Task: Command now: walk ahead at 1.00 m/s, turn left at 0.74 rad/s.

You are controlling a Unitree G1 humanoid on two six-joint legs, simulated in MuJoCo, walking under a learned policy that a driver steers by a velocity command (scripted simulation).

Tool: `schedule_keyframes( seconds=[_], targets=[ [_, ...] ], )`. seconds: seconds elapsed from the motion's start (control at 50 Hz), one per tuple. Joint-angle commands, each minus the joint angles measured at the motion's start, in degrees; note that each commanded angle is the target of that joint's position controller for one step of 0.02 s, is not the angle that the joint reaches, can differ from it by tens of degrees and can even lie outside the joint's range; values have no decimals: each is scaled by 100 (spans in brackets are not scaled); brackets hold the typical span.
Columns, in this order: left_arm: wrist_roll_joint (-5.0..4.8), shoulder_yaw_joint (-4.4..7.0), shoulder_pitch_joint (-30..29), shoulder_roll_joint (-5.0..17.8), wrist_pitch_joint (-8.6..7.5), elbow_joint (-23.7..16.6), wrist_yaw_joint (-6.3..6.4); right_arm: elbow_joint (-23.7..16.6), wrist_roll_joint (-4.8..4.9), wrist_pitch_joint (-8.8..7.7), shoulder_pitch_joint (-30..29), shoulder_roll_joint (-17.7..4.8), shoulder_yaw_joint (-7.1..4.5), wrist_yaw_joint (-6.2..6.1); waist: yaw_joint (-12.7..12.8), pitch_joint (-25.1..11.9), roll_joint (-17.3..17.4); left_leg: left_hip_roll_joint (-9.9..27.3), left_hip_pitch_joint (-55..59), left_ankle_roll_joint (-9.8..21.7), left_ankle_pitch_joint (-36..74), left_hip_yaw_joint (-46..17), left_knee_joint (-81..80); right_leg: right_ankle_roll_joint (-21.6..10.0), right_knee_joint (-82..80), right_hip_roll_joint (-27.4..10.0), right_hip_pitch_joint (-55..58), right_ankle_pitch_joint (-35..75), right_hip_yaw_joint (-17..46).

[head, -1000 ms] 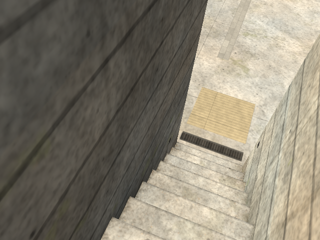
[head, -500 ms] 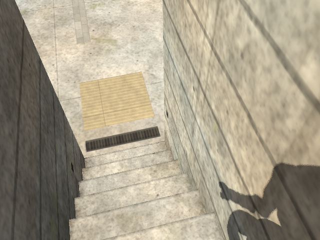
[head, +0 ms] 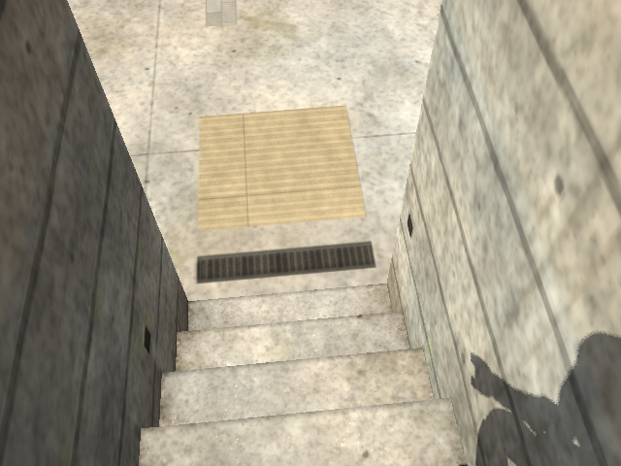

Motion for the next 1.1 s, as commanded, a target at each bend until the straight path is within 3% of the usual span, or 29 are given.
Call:
schedule_keyframes(
  seconds=[0.02, 0.04, 0.06, 0.08, 0.12, 0.2, 0.3, 0.36, 0.4, 0.42, 0.46, 0.48, 0.52, 0.54, 0.56, 0.6, 0.64, 0.66, 0.68, 0.72, 0.8, 0.82, 0.86, 0.9, 0.92, 0.94, 0.98, 1.04, 1.1],
  targets=[
    [-142, 150, 896, 1069, -76, -181, -188, -646, 75, 318, 367, -568, -190, -317, 244, -2374, -511, 2198, 4078, 941, -492, -4814, -1285, -285, -1806, -374, -3301, 1366, 782],
    [-135, 63, 617, 710, -112, -410, -217, -679, 49, 68, -310, -1307, -417, -366, 715, -2817, 102, 2926, 3102, 991, -1288, -7117, -1392, -407, -2610, -428, -3412, 2259, 1351],
    [-383, 473, 222, 1935, -263, -255, -270, -905, 153, -280, -354, -737, -304, -296, 519, -2662, -1816, 2913, 2794, 628, -502, -7823, -629, -322, -3258, -419, -3387, 2757, 1929],
    [-137, 318, -726, 1571, -257, -469, -222, -644, 326, -372, -418, -406, -141, -465, 579, -1367, -2241, 2120, 809, 310, 1317, -5418, 293, -65, -5401, -437, -2628, 3370, 1612],
    [243, 237, -416, 1021, -180, -315, -251, -588, 211, -260, -488, -490, -27, -668, 698, -1298, -1611, 1563, -539, 279, 2015, -4310, 728, 72, -6215, -108, -620, 3537, 760],
    [217, 128, 306, 192, -433, -159, -960, 4, 214, 122, 24, 646, 323, -971, 567, -955, -537, -155, -1843, -194, -86, -2162, 2700, -132, -8826, 709, 2126, 8449, -77],
    [26, 226, -2390, 491, -842, -782, -1107, 226, 298, 137, 2706, 539, 202, -1273, -1434, 415, 481, 176, 4087, -183, -87, -3191, 3898, 370, -8773, 739, -4693, 5647, 615],
    [447, 201, 706, 466, -1112, 113, -1355, -298, 262, 115, 752, 675, 341, -1463, 266, 664, -741, -407, -1227, -1489, 581, -1594, 5109, -277, -10254, 949, 988, 8564, -1482],
    [296, 434, 5752, 782, -895, 1418, -1213, -1053, -43, -121, -2394, -39, 137, -1348, 3450, -361, -1733, -1436, -4424, -2483, -5137, -683, 10349, -1828, -11139, -463, 6579, 11040, -374],
    [215, 431, 7299, 1054, -876, 2083, -1206, -1661, -3, -242, -3602, -117, 164, -1180, 3978, -659, -616, -1408, -4130, -2317, -5820, -217, 11053, -1858, -11166, -704, 6953, 10948, -413],
    [386, 199, 6357, 690, -654, 2192, -1071, -2009, 11, -294, -3659, 1339, 487, -723, 2761, -659, -47, -639, -4046, -1311, -4590, -756, 11421, -1894, -10799, -1152, 5649, 8273, 527],
    [14, 858, 2377, 3394, -395, 1389, -495, -2240, 881, 41, 307, 1943, 742, -276, -1231, -1855, -3716, 1166, -6349, -373, -3056, -2118, 7018, -2436, -10534, -2737, 7030, 1099, 4712],
    [377, 390, -1117, 1066, -122, -511, -310, -1637, 784, 100, -1513, 336, 505, -323, -788, 92, -638, 1670, -2111, -413, 71, -1298, 3331, -1572, -10943, -1217, -1473, -789, 3312],
    [44, 308, 38, 966, -115, -586, -455, -924, -139, 137, -1403, -418, 245, -476, 58, -1046, 1377, 954, 2088, -1131, 330, 376, 1035, -731, -11551, 718, -2189, 4208, 13],
    [183, 455, 1056, 1491, -64, 162, -476, -289, -260, -49, -294, 303, 287, -349, -172, -1756, 612, 1167, 3626, -1444, 1591, -247, 3312, -1090, -9756, 325, -2826, 4074, 745],
    [-96, 332, 1221, 715, 58, 112, -365, -810, 22, -66, -1233, 375, 358, -238, -38, -1254, 525, 1362, 3273, -1410, 4506, -729, -424, -1016, -8107, 638, -2091, 1990, 228],
    [-126, 389, 645, 647, 163, -134, -316, -572, 69, 65, 298, 792, 438, -216, -1127, -1005, -428, 1416, 3259, -1324, 1590, -248, 1659, -990, -6944, 719, -3142, 1689, 842],
    [-152, 308, 941, 221, 196, -428, -257, -901, 140, 78, -400, 579, 548, -366, -464, 189, -745, 1562, 1646, -1335, 326, -409, 728, -609, -6945, 883, -3422, 2170, 518],
    [-252, 167, 1885, -82, 157, -698, -485, -1353, 117, 109, -2388, 56, 504, -450, 1173, 661, 1875, 2626, -1247, -1020, -2763, -1446, -640, -653, -7670, 769, -2035, 4861, -89],
    [-226, -136, 3145, -871, 237, -181, -462, -1970, -106, 13, -4452, -219, 338, -678, 2011, 662, 3132, 3287, -5473, -778, -5861, -2148, -1151, -493, -4759, 418, 645, 7586, 81],
    [-225, 96, 3221, 64, 385, 307, -454, -1689, 517, -392, -3488, 1065, 582, -586, 1730, 1202, -19, 3296, -4300, -896, -4378, -1831, 2604, -515, -5588, 216, 205, 4589, -36],
    [-39, 345, 5343, 456, 296, 1058, -553, -1915, 450, -397, -4420, 1127, 514, -611, 2985, 766, -1379, 1933, -4707, -1486, -3264, -516, 6915, -1189, -7187, 13, 1782, 3262, 540],
    [-266, 253, 4393, 605, -1, 1183, -730, -2670, 163, -378, -3325, 1090, 479, -519, 1509, 969, -4555, 1059, -5121, -1297, -2045, -718, 6599, -1795, -9627, 1116, 1519, 2469, 4488],
    [-309, 280, 4347, 338, -249, 1571, -586, -2496, 156, -525, -4076, 699, 274, -568, 1690, 162, -66, 1133, -4169, -1528, -2748, -1133, 5660, -1838, -8819, 649, 1369, 4482, 5524],
    [-173, 349, 3549, 670, -308, 1758, -541, -2398, 476, -491, -2927, 1150, 257, -465, 654, -560, -1597, 1186, -4288, -1266, -2316, -1548, 5627, -2126, -8672, -118, 1351, 4439, 7282],
    [-160, 446, 3285, 719, -406, 1759, -451, -2141, 562, -471, -2490, 517, 94, -397, 683, -568, -1001, 1275, -4229, -1205, -1908, -1817, 5404, -2334, -7989, -526, 1614, 5265, 7500],
    [-174, 344, 3233, -34, -395, 1678, -175, -2334, 449, -480, -4255, 584, 182, -408, 1253, -390, 206, 1198, -3276, -1604, 1535, -2047, 2721, -1938, -5837, 504, 777, 2319, 5034],
    [-24, 222, 558, 170, -154, 1076, -211, -745, 438, -411, 343, 1288, 113, -138, -1417, -1195, -115, 793, 4230, -1045, 3785, -223, 1150, -1498, -3877, 1565, -3719, 2450, 2271],
    [177, 378, -925, 46, -448, 305, -399, 759, 260, -530, 2619, 1185, 72, -258, -2329, -858, 361, 1643, 5214, -933, 3314, -594, -458, -744, -324, 1753, -3804, 196, 131]
  ],
)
